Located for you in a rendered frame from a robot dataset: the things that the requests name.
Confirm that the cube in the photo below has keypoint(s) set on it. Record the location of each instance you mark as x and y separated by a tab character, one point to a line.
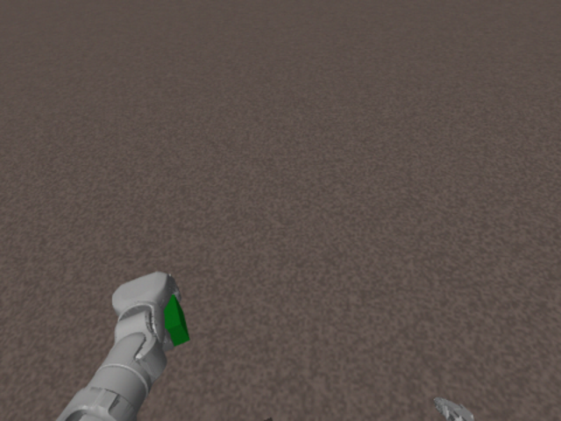
175	322

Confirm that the right robot hand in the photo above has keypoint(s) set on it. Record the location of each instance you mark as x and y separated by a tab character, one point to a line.
452	411

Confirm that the left robot hand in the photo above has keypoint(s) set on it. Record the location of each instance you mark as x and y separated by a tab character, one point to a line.
157	287

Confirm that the left robot arm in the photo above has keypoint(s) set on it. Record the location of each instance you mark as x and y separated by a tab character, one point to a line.
122	383

